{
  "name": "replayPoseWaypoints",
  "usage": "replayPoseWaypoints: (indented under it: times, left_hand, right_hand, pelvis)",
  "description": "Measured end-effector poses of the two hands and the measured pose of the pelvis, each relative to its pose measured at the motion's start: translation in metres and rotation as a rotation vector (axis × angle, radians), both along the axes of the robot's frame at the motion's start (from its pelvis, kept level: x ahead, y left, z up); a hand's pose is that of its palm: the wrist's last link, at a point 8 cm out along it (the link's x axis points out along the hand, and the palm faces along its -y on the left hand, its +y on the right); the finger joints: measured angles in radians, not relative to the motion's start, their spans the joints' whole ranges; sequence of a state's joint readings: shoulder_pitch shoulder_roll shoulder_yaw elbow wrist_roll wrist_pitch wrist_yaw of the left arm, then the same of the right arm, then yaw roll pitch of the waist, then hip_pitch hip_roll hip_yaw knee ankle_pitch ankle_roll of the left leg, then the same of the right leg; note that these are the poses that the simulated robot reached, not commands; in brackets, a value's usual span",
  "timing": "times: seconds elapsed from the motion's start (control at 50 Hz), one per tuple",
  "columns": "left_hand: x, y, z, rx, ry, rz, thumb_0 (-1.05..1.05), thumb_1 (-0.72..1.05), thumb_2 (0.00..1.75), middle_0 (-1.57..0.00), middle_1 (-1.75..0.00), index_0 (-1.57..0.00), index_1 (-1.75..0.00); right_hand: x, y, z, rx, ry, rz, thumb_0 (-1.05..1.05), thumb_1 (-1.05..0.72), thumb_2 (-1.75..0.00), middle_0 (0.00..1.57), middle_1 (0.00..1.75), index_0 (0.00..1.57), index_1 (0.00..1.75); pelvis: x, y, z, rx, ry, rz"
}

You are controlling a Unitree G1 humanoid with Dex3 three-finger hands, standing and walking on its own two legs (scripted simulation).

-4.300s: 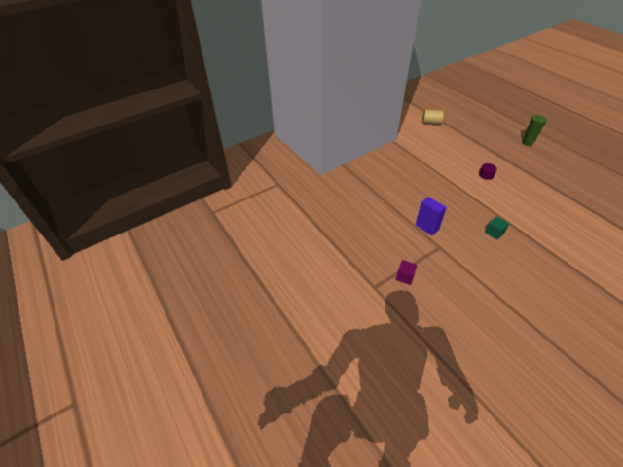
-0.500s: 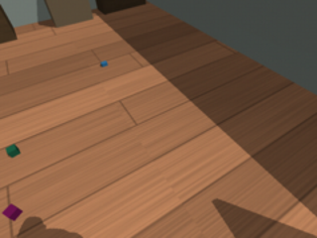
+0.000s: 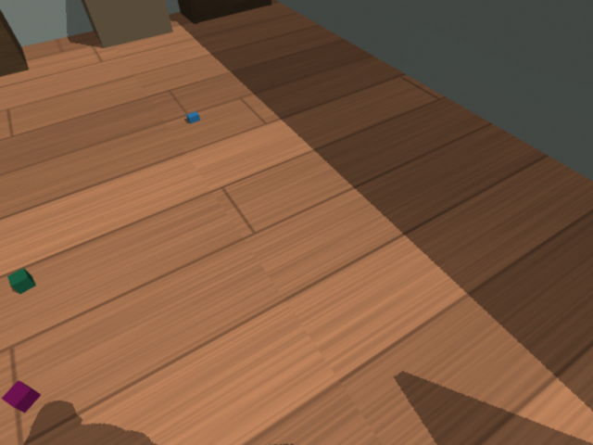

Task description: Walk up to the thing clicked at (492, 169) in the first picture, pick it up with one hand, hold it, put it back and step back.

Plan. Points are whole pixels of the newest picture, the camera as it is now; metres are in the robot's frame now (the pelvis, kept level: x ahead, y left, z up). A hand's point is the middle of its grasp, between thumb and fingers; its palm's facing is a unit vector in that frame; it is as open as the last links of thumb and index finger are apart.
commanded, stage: stand
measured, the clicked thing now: out of the picture +1.02 +1.46 -0.76
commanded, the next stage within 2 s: none
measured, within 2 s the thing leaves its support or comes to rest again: neither
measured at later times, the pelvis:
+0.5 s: pelvis +0.01 +0.00 +0.00, yaw +2 degrees
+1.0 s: pelvis +0.02 +0.00 +0.00, yaw +2 degrees
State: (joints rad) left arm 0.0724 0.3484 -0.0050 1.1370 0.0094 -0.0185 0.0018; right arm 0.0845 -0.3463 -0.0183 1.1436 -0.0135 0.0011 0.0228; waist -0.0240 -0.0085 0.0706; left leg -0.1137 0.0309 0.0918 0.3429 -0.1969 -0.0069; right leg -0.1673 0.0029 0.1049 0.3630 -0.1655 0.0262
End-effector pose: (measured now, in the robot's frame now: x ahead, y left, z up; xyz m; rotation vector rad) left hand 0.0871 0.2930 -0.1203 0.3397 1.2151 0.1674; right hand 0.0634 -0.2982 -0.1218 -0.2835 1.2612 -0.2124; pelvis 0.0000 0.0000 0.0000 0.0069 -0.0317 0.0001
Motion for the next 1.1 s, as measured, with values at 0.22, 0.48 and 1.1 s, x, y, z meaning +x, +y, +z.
replayPoseWaypoints:
  times: [0.22,0.48,1.1]
  left_hand:
    - [-0.007,0.001,0.000,0.000,0.012,0.030,0.01,0.90,0.90,-0.20,-0.30,-0.20,-0.30]
    - [-0.009,0.000,0.002,0.000,0.000,0.045,0.01,0.90,0.90,-0.20,-0.30,-0.20,-0.30]
    - [-0.004,-0.001,0.002,0.002,0.002,0.055,0.01,0.90,0.90,-0.20,-0.30,-0.20,-0.30]
  right_hand:
    - [0.008,0.001,0.001,-0.002,0.000,0.014,0.01,-0.91,-0.90,0.21,0.30,0.21,0.30]
    - [0.025,0.000,0.003,-0.003,-0.030,0.042,0.01,-0.91,-0.90,0.21,0.30,0.21,0.30]
    - [0.032,-0.001,0.002,-0.007,-0.016,0.055,0.01,-0.91,-0.90,0.21,0.30,0.21,0.30]
  pelvis:
    - [0.006,-0.001,0.001,-0.001,0.001,0.016]
    - [0.008,-0.003,0.001,-0.003,0.000,0.029]
    - [0.017,-0.005,0.002,-0.004,0.003,0.040]
